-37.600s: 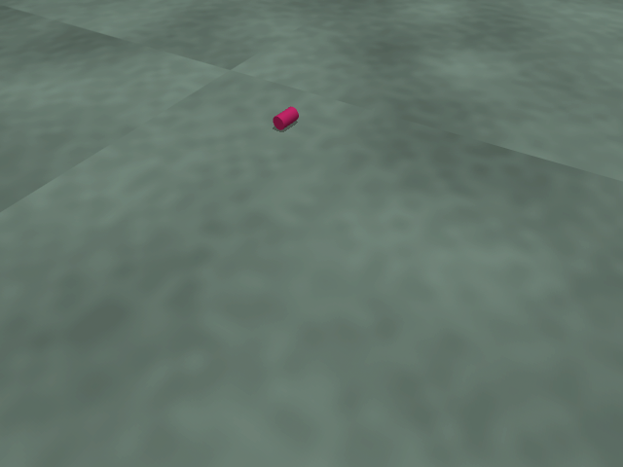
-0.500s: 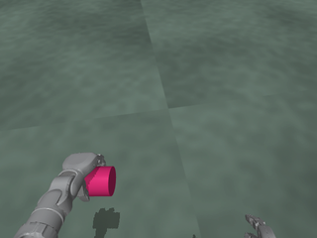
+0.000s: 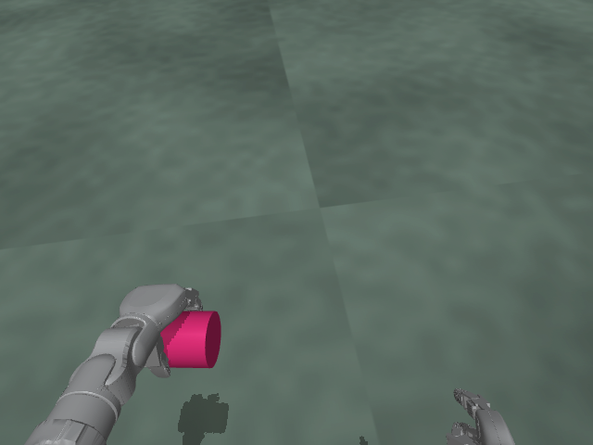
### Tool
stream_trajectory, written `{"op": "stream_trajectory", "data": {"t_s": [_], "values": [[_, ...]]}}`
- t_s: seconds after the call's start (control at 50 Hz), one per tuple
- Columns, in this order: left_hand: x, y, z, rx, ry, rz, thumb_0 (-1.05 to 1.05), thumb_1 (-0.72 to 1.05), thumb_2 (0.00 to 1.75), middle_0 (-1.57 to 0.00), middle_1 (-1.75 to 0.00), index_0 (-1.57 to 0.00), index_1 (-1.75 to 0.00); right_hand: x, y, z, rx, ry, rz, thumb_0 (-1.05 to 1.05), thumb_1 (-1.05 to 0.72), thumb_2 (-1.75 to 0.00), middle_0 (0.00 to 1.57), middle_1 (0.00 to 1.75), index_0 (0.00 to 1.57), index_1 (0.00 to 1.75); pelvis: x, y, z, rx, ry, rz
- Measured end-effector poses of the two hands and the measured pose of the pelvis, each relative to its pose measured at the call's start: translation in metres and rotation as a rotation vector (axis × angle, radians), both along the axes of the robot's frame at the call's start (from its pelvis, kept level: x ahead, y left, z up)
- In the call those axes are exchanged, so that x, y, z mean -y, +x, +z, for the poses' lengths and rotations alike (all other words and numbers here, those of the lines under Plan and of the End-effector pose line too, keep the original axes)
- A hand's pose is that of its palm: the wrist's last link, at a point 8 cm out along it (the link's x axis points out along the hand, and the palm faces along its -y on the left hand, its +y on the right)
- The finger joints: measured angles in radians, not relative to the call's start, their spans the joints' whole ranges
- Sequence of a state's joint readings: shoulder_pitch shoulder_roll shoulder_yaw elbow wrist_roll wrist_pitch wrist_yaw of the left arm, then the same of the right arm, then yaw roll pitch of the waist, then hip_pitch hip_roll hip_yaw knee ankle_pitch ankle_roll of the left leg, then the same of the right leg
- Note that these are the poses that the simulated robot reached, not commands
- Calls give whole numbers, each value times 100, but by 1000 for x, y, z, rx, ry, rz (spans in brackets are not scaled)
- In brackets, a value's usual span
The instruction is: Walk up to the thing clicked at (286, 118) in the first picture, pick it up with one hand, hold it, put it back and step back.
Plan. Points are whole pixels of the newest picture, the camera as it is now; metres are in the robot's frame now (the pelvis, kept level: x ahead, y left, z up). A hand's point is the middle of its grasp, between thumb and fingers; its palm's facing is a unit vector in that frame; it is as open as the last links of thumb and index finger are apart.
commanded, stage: hold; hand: left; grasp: from above
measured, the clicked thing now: (170, 338) +0.30 +0.22 -0.07
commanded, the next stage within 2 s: crouch in 0.62 s
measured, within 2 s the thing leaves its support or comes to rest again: neither
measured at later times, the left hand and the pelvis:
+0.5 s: hand (160, 329) +0.30 +0.23 -0.03, palm faces -0.48 -0.04 -0.88, open 11.0 cm; pelvis +0.01 +0.00 +0.00, yaw +0 degrees
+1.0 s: hand (167, 339) +0.30 +0.23 -0.07, palm faces -0.50 -0.04 -0.87, open 11.0 cm; pelvis +0.01 +0.00 +0.00, yaw +1 degrees
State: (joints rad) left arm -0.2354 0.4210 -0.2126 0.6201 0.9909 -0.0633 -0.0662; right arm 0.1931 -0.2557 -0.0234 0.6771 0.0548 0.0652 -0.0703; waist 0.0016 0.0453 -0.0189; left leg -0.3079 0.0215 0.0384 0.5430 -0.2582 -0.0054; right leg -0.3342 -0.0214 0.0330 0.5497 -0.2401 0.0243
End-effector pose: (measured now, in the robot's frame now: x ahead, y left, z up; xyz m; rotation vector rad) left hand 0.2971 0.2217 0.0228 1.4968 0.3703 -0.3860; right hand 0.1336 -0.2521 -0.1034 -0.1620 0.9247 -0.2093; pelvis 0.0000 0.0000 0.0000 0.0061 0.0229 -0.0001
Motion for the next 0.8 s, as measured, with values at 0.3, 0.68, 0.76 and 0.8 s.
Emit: {"op": "stream_trajectory", "data": {"t_s": [0.3, 0.68, 0.76, 0.8], "values": [[-5, 1, 2, -20, -9, -5, 0, -12, 44, -70, -37, -73, -39, -8, 14, 4, 10, 3, 18, 1, -91, -89, 21, 30, 21, 30, -3, 5, 3, 6, -1, 1], [-9, 18, 4, -8, -2, 6, 0, -13, 47, -69, -39, -72, -41, -4, 16, 2, -37, -1, -3, 1, -90, -89, 21, 30, 21, 30, -3, 17, 4, -6, -4, 5], [-9, 20, 4, -7, -5, 9, -1, -13, 47, -69, -40, -71, -42, -2, 15, 2, -39, 0, -13, 1, -90, -89, 21, 30, 21, 30, -3, 19, 5, -6, -3, 2], [-8, 19, 4, -9, -7, 5, -1, -12, 46, -68, -41, -71, -43, -2, 15, 3, -39, 0, -16, 1, -90, -89, 21, 30, 21, 30, -3, 19, 5, -7, -3, 2]]}}
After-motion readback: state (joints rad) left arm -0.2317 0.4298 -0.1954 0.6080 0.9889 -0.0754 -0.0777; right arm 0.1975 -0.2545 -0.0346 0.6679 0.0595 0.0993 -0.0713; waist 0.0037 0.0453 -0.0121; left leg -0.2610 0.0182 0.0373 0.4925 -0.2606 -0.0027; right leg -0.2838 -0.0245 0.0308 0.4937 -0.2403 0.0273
